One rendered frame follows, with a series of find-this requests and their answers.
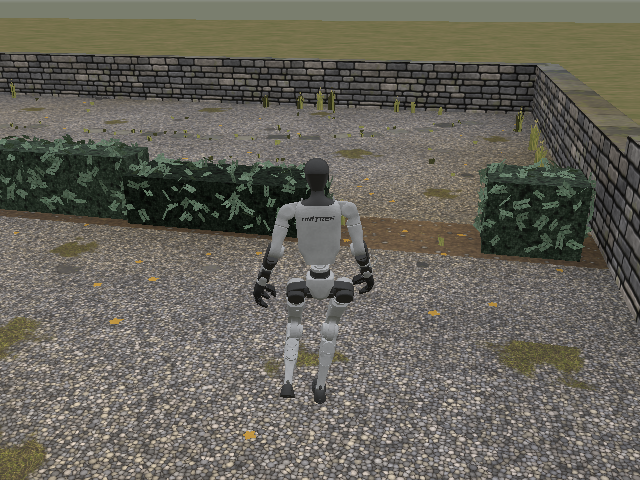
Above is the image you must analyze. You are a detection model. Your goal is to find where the robot left upper arm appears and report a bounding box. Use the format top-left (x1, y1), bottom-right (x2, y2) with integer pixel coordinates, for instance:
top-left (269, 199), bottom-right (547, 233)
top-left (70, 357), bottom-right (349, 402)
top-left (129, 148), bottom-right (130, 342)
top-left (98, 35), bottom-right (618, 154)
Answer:
top-left (268, 202), bottom-right (297, 259)

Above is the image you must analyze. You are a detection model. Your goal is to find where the robot left hand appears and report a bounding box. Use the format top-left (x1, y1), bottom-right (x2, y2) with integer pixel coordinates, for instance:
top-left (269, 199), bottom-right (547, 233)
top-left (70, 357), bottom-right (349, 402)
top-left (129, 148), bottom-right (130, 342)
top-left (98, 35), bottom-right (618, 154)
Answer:
top-left (253, 282), bottom-right (276, 308)

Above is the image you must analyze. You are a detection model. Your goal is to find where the robot right upper arm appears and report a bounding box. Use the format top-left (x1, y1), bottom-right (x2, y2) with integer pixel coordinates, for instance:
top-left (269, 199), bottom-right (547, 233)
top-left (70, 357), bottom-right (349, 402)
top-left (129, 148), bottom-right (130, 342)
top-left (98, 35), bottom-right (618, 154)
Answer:
top-left (338, 201), bottom-right (366, 256)

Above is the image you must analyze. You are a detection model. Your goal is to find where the right robot forearm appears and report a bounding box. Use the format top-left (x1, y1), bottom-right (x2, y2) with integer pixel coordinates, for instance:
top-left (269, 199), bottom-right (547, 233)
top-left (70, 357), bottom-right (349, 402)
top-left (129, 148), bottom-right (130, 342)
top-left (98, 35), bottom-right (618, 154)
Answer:
top-left (355, 240), bottom-right (373, 278)

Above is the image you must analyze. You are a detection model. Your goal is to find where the robot right foot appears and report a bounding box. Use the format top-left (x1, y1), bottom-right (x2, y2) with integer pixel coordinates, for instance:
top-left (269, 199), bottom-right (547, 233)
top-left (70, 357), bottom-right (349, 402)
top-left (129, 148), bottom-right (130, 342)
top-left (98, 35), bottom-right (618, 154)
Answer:
top-left (312, 378), bottom-right (326, 404)

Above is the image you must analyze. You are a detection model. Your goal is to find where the left robot forearm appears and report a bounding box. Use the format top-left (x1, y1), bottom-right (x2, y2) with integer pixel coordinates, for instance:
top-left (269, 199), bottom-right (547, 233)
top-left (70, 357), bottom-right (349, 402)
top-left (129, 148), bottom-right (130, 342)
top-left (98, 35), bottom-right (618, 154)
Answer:
top-left (256, 243), bottom-right (278, 286)

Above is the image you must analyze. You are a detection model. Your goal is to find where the robot right hand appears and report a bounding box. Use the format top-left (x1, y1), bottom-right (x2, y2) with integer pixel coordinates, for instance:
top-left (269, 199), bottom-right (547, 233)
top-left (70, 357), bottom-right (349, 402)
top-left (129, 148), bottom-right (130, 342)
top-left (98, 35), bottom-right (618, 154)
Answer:
top-left (352, 274), bottom-right (374, 294)

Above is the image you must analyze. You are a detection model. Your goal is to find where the robot torso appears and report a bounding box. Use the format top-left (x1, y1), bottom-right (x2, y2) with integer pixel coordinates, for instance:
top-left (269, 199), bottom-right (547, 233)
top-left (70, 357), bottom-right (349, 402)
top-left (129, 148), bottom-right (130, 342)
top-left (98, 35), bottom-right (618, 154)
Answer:
top-left (295, 196), bottom-right (342, 300)

